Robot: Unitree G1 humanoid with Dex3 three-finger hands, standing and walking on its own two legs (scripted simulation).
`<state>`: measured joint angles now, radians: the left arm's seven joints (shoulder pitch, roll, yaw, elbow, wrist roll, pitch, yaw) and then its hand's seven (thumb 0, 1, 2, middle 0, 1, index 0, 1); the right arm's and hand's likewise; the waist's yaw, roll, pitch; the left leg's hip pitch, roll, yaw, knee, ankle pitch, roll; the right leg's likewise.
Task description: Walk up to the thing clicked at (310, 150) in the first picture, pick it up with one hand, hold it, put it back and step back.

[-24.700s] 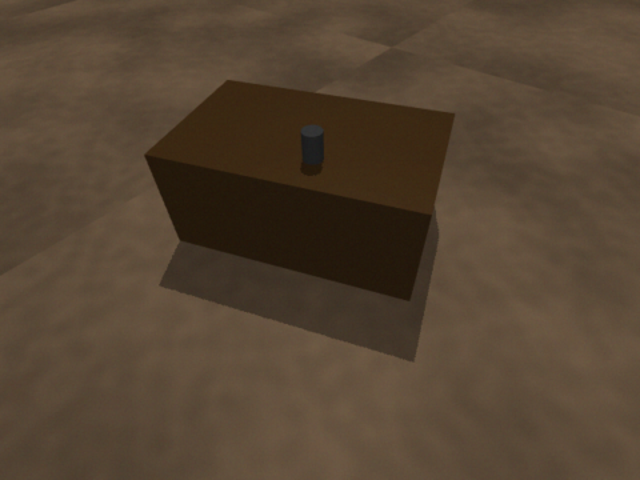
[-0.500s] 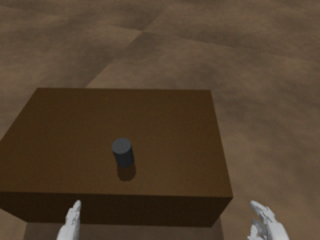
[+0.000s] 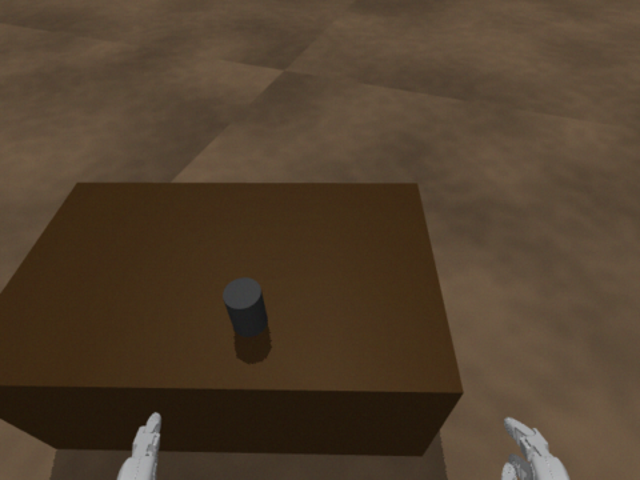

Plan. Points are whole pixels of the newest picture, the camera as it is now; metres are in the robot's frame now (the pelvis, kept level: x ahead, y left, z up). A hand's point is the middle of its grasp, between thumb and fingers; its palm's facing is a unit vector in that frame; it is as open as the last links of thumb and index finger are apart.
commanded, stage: home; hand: left
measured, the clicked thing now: (246, 308) +0.52 +0.18 -0.22
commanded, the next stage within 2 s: stand in 0.04 s
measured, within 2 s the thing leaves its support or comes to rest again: neither
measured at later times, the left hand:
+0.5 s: hand out of the picture +0.11 +0.24 -0.11, palm faces -0.02 -0.93 -0.37, open 11.3 cm
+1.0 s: hand out of the picture +0.05 +0.24 -0.10, palm faces +0.00 -0.94 -0.35, open 7.4 cm
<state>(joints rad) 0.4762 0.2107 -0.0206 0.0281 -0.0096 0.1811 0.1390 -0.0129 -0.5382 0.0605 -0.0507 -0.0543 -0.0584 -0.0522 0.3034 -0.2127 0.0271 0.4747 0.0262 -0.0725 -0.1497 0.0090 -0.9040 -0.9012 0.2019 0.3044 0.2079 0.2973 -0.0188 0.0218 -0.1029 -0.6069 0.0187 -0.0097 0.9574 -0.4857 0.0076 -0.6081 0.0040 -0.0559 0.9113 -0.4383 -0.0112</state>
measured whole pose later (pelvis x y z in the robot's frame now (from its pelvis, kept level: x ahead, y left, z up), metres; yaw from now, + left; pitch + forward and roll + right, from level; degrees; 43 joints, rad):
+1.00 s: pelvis -0.01 +0.00 +0.06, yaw +1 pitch -4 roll +0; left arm 0.16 0.32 -0.01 1.11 0.03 -0.02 0.01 0.00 0.90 0.90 -0.20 -0.30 -0.21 -0.30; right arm 0.16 -0.31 -0.01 1.11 -0.03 0.00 -0.01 0.00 -0.91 -0.90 0.20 0.30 0.21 0.30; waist 0.01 0.02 0.04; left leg -0.12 -0.02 -0.01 0.39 -0.21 0.01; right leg -0.14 -0.02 -0.06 0.40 -0.20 0.00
